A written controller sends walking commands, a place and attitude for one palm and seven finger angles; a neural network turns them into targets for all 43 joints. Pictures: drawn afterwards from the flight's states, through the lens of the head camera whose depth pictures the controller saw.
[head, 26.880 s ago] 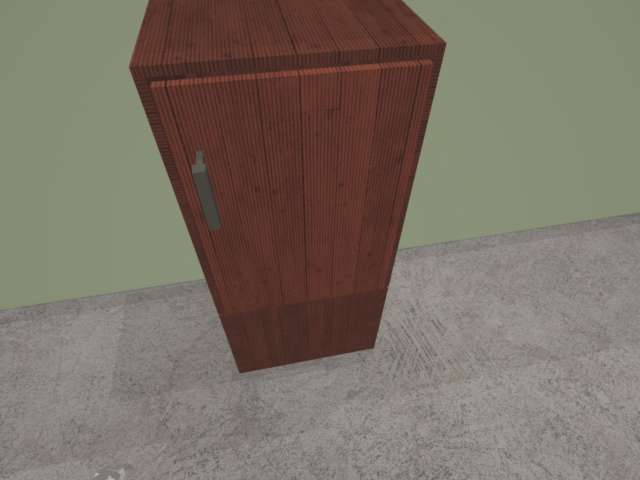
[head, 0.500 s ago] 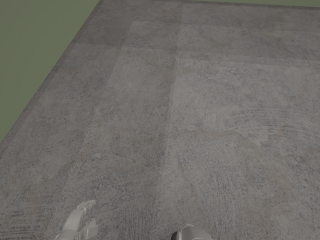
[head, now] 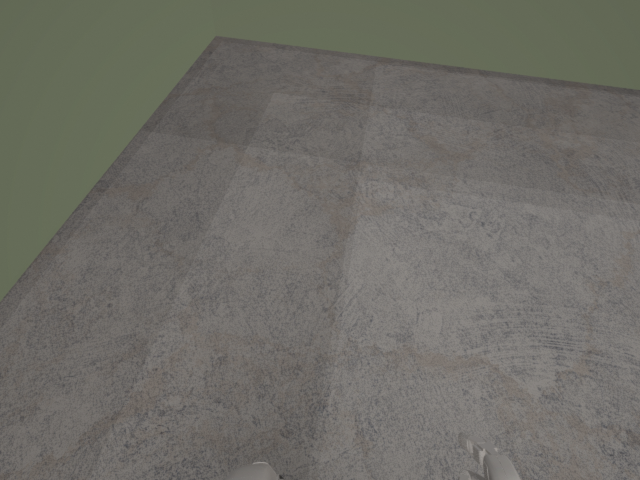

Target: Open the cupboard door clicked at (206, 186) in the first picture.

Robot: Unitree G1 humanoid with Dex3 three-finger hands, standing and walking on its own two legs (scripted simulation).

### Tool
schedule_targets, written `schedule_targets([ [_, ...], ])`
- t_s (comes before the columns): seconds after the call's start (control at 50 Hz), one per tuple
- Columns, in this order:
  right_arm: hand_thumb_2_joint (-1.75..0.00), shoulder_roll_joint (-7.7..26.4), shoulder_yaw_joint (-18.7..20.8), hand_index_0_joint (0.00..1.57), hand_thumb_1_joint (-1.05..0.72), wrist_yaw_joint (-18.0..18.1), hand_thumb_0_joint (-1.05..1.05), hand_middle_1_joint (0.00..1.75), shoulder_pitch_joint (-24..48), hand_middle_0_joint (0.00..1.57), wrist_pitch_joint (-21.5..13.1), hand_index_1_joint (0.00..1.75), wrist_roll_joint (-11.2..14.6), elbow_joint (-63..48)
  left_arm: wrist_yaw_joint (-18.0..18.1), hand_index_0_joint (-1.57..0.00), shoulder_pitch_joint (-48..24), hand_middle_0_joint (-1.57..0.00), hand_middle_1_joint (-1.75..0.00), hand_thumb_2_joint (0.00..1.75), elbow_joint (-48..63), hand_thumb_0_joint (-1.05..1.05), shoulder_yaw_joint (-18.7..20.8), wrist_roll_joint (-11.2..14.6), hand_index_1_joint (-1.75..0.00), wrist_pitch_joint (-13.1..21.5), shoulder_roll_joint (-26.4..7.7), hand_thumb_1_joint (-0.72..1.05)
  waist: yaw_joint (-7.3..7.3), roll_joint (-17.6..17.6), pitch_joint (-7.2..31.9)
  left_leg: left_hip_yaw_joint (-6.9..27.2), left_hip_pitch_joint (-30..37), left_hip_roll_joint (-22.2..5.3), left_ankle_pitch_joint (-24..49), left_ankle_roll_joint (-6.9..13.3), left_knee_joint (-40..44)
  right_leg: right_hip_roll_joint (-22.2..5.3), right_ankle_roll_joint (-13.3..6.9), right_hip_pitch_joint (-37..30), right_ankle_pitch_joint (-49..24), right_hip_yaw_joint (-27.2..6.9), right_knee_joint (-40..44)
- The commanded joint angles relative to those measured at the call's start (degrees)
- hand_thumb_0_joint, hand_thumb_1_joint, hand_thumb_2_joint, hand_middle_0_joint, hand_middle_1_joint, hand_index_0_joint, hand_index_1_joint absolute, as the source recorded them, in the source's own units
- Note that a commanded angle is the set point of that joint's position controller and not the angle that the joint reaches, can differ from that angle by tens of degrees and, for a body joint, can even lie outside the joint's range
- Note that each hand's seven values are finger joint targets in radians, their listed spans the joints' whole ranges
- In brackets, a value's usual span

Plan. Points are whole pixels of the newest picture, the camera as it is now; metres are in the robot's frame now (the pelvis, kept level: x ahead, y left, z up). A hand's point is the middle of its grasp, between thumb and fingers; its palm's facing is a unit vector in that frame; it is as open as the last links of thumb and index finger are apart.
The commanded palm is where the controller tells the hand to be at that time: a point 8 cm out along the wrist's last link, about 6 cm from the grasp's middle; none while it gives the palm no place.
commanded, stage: walk to a spot facing it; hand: left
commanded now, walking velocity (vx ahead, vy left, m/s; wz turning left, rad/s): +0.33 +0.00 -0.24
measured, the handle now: out of the picture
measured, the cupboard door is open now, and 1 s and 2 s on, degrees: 43 43 43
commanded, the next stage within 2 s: turn to face it in 0.18 s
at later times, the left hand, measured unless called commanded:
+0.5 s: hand (262, 340) +0.34 +0.13 -0.15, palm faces -0.11 -0.97 -0.23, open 7.4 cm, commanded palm none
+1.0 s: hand (211, 361) +0.30 +0.21 -0.16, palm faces +0.26 -0.94 -0.22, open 7.4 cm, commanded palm none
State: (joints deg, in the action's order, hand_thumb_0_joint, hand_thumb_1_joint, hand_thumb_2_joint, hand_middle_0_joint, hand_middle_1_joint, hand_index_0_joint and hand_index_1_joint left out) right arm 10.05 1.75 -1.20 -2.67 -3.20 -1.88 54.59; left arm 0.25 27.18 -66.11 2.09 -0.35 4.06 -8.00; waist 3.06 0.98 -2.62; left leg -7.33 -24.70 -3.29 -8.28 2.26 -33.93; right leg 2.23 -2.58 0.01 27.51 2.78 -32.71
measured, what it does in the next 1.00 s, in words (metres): walks ahead: right foot, then left foot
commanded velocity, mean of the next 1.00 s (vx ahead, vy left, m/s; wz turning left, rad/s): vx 0.06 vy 0.00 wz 0.32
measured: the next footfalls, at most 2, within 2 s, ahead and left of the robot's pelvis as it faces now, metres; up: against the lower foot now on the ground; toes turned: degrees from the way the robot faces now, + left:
right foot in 0.42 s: +0.30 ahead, -0.16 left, +0.00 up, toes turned -13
left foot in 0.78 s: +0.32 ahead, +0.09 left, +0.00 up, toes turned +15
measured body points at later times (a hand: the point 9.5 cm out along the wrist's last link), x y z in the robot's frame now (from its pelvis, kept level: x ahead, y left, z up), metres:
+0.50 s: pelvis +0.20 -0.04 +0.00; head +0.24 -0.06 +0.45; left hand +0.35 +0.18 -0.13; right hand +0.09 -0.25 -0.15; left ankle +0.11 +0.10 -0.68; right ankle +0.26 -0.15 -0.72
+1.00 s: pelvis +0.26 -0.02 +0.02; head +0.29 +0.02 +0.46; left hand +0.29 +0.26 -0.14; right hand +0.39 -0.25 -0.11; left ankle +0.28 +0.08 -0.72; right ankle +0.26 -0.19 -0.63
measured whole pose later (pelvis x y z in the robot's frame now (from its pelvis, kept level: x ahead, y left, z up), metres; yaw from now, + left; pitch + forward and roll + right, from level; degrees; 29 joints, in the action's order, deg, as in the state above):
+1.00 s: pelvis +0.26 -0.02 +0.02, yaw +12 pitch +3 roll -2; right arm 11.8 2.3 0.7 -11.6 0.3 -1.3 52.8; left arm 0.5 8.9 -53.6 5.0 -1.0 -2.4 -14.8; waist -0.1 2.0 -2.5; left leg -2.1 -20.6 -0.8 -11.9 2.8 -29.9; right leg -3.8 5.0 30.6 20.5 0.6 -65.5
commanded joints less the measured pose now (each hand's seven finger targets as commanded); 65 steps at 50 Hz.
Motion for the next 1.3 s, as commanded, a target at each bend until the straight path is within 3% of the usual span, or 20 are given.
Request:
schedule_targets([
  [0.0, -0.9, 14.8, 3.9, 0.2, -0.9, 2.3, 0.0, 0.3, -25.8, 0.2, -0.1, 0.3, 0.3, 4.0, 0.1, -0.2, -6.4, -0.2, -0.3, 0.9, 8.1, 0.0, 1.1, 0.2, -0.3, 1.6, -7.4, 0.9, -10.66, -6.5, 10.4, 35.1, 34.0, -26.3, 5.8, 14.5, 15.6, -3.8, -0.2, 35.8, 1.3, -5.5, -48.1],
  [0.04, -0.9, 8.3, 2.3, 0.2, -0.9, 2.4, 0.0, 0.3, -17.2, 0.2, -0.9, 0.3, 0.3, 2.3, -0.4, -0.2, -9.4, -0.2, -0.3, 0.9, 8.1, 0.0, 1.5, -0.8, -0.3, 0.3, -4.8, 0.9, -6.31, -5.2, -1.3, 24.4, 15.0, -20.9, -5.6, 9.1, 21.1, -7.1, 0.8, 37.0, -6.1, -5.6, -47.3],
  [0.1, -0.9, 4.8, 1.2, 0.2, -0.9, 2.6, 0.0, 0.3, -15.1, 0.2, -2.0, 0.3, 0.4, 3.1, -1.4, -0.2, -4.7, -0.2, -0.3, 0.9, 6.7, 0.0, 1.4, -1.5, -0.3, -2.3, -1.7, 0.9, -1.84, -7.8, -3.0, 9.3, 8.9, -14.8, -0.4, 4.2, 23.3, -8.3, 2.1, 32.7, -12.8, -4.2, -39.5],
  [0.2, -0.9, 6.6, 1.9, 0.2, -0.9, 2.2, 0.0, 0.3, -15.7, 0.2, -1.6, 0.3, 0.5, 3.2, -2.3, -0.2, -10.7, -0.2, -0.3, 0.9, 10.0, 0.0, 2.0, -1.3, -0.3, -3.7, -2.0, 0.9, -1.49, -7.9, -3.6, -0.4, 7.9, -13.2, 2.0, 4.3, 24.7, -9.0, 3.1, 30.0, -18.6, 0.4, -21.2],
  [0.3, -0.9, 6.5, 1.3, 0.2, -0.9, 2.4, 0.0, 0.3, -22.2, 0.2, -0.6, 0.3, 0.1, 5.8, -2.1, -0.2, -17.8, -0.2, -0.3, 0.9, 11.9, 0.0, 1.4, -1.1, -0.3, -2.9, -2.7, 0.9, -4.26, -5.5, -4.3, 0.0, 12.8, -13.8, 11.4, 4.7, 19.8, -6.7, 2.0, 25.8, -20.5, 2.7, -6.8],
  [0.36, -0.9, 6.1, 0.6, 0.2, -0.9, 2.5, 0.0, 0.3, -22.7, 0.2, -0.2, 0.3, 0.7, 7.0, -1.2, -0.2, -10.2, -0.2, -0.3, 0.9, 9.2, 0.0, 1.3, -1.2, -0.3, -1.6, -5.2, 0.9, -0.83, -3.5, 2.3, -0.2, 13.1, -10.0, 18.8, 1.9, 8.2, -4.4, 1.4, 9.3, -25.3, 4.4, 3.1],
  [0.42, -0.9, 3.3, 0.4, 0.2, -0.9, 2.2, 0.0, 0.3, -25.3, 0.2, 1.1, 0.3, 2.3, 5.5, 0.2, -0.2, 0.8, -0.2, -0.3, 0.9, 6.1, 0.0, 3.2, -0.5, -0.3, -0.4, -17.1, 0.9, 2.2, 13.5, 16.5, 1.3, -0.8, 0.3, -31.9, -3.5, -26.2, -31.5, -9.9, -9.0, -49.7, -18.0, 11.0],
  [0.56, -0.9, 0.4, 0.7, 0.2, -0.9, 1.4, 0.0, 0.3, -19.7, 0.2, 4.5, 0.3, 1.5, 4.7, 1.5, -0.2, -16.6, -0.2, -0.3, 0.9, 11.9, 0.0, 2.1, -0.8, -0.3, -2.0, -10.3, 0.9, -4.33, 8.2, 5.4, 3.3, -1.1, -3.3, -17.3, -5.7, -27.0, -23.2, -4.7, 12.3, -40.8, 2.3, 13.9],
  [0.7, -0.9, 2.3, 1.8, 0.2, -0.9, 0.3, 0.0, 0.3, -16.8, 0.2, 4.7, 0.3, 0.8, 0.5, 1.2, -0.2, -18.5, -0.2, -0.3, 0.9, 14.0, 0.0, 3.7, -1.2, -0.3, -3.5, -11.1, 0.9, -5.3, 5.2, 3.4, -0.6, 8.2, -1.3, -7.8, -5.2, -3.5, -22.3, -0.9, 18.4, -17.3, 7.4, 6.5],
  [0.72, -0.9, 4.9, 2.4, 0.2, -0.9, 0.2, 0.0, 0.3, -20.1, 0.2, 4.4, 0.3, 0.7, 0.9, 1.1, -0.2, -18.9, -0.2, -0.3, 0.9, 14.7, 0.0, 3.6, -0.8, -0.3, -4.1, -10.4, 0.9, -7.36, -1.5, 4.5, 2.5, 13.3, -2.1, -2.7, -4.6, 3.7, -20.4, 1.1, 21.5, -11.2, 9.2, -0.5],
  [0.74, -0.9, 10.9, 3.8, 0.2, -0.9, 0.6, 0.0, 0.3, -21.8, 0.2, 3.9, 0.3, 0.1, 0.3, 0.7, -0.2, -17.8, -0.2, -0.3, 0.9, 16.3, 0.0, 3.2, -0.2, -0.3, -4.8, -7.3, 0.9, -7.84, -20.3, 4.3, 21.8, 14.5, -13.6, 4.4, 1.1, 12.4, -12.5, 5.6, 30.3, 4.0, 10.8, -13.9],
  [0.76, -0.9, 15.5, 4.7, 0.2, -0.9, 1.5, 0.0, 0.3, -23.1, 0.2, 3.8, 0.3, -0.3, -0.4, 0.7, -0.2, -21.5, -0.2, -0.3, 0.9, 18.8, 0.0, 2.5, -0.5, -0.3, -5.3, -6.5, 0.9, -9.82, -24.2, 4.5, 36.0, 13.2, -22.8, 11.2, 8.4, 18.2, -7.1, 7.0, 35.6, 12.8, 4.6, -27.5],
  [0.8, -0.9, 14.7, 4.7, 0.2, -0.9, 2.2, 0.0, 0.3, -18.0, 0.2, 3.5, 0.3, 0.0, -2.5, 0.3, -0.2, -23.5, -0.2, -0.3, 0.9, 19.7, 0.0, 2.9, -1.3, -0.3, -5.3, -7.4, 0.9, -6.75, -13.3, 4.4, 33.1, 10.0, -19.8, 1.8, 9.2, 18.7, -8.7, 6.0, 37.9, 2.3, -2.1, -37.2],
  [0.9, -0.9, 12.1, 3.4, 0.2, -0.9, 3.0, 0.0, 0.3, -12.6, 0.2, 2.2, 0.3, 0.9, -4.2, 0.0, -0.2, -17.9, -0.2, -0.3, 0.9, 16.0, 0.0, 3.1, -1.0, -0.3, -5.2, -8.4, 0.9, -3.71, -8.4, 8.9, 18.4, 18.0, -10.5, 20.2, 4.4, 13.2, -7.2, 8.0, 36.0, -8.4, -3.6, -35.7],
  [1.06, -0.9, 14.7, 4.7, 0.2, -0.9, 1.9, 0.0, 0.3, -11.6, 0.2, 3.9, 0.3, 0.3, -4.4, 0.3, -0.2, -20.1, -0.2, -0.3, 0.9, 18.3, 0.0, 2.6, -0.5, -0.3, -5.8, -9.1, 0.9, -5.14, -10.1, 5.2, 23.8, 13.4, -10.0, 5.5, 6.3, 15.4, -4.6, 7.6, 27.9, -3.5, -2.3, -17.5],
  [1.16, -0.9, 14.8, 5.3, 0.2, -0.9, 1.6, 0.0, 0.3, -6.4, 0.2, 4.9, 0.3, 0.7, -6.5, 0.7, -0.2, -12.7, -0.2, -0.3, 0.9, 17.0, 0.0, 3.0, -0.1, -0.3, -5.1, -10.5, 0.9, -2.02, -9.5, 6.2, 26.1, 3.6, -6.3, 0.6, 4.1, 11.7, -2.2, 5.7, 10.6, -10.8, -1.0, 2.7],
  [1.18, -0.9, 13.1, 5.1, 0.2, -0.9, 1.3, 0.0, 0.3, -5.4, 0.2, 5.0, 0.3, 1.1, -7.2, 1.1, -0.2, -9.8, -0.2, -0.3, 0.9, 16.5, 0.0, 3.6, -0.3, -0.3, -4.6, -12.6, 0.9, -0.41, -3.9, 6.8, 23.7, -2.2, -2.8, -5.3, 1.4, 7.2, -6.0, 4.6, 3.4, -11.6, -4.3, 11.8],
  [1.2, -0.9, 9.4, 4.7, 0.2, -0.9, 1.0, 0.0, 0.3, -5.3, 0.2, 5.1, 0.3, 1.7, -8.3, 1.5, -0.2, -8.4, -0.2, -0.3, 0.9, 16.8, 0.0, 4.6, -1.4, -0.3, -4.0, -18.4, 0.9, 0.41, 11.7, 6.7, 13.7, -12.0, 5.4, -17.0, -3.6, -6.5, -20.8, -0.7, -1.1, -6.0, -20.9, 20.6],
  [1.22, -0.9, 10.2, 4.7, 0.2, -0.9, 0.7, 0.0, 0.3, -3.6, 0.2, 5.0, 0.3, 1.3, -9.0, 1.8, -0.2, -11.2, -0.2, -0.3, 0.9, 17.9, 0.0, 4.4, -1.4, -0.3, -4.1, -20.1, 0.9, 0.25, 16.2, 4.0, 9.0, -12.2, 6.4, -26.5, -4.7, -22.2, -31.0, -5.9, 7.0, -11.3, -27.3, 21.7],
  [1.28, -0.9, 9.9, 4.7, 0.2, -0.9, -0.2, 0.0, 0.3, -6.7, 0.2, 6.3, 0.3, 0.8, -5.8, 1.8, -0.2, -19.3, -0.2, -0.3, 0.9, 19.6, 0.0, 2.7, -0.8, -0.3, -3.7, -13.9, 0.9, -4.84, 12.6, 1.9, 9.5, -10.1, 1.7, -17.2, -5.7, -36.4, -21.5, -4.8, 12.2, -22.2, -12.1, 16.2],
])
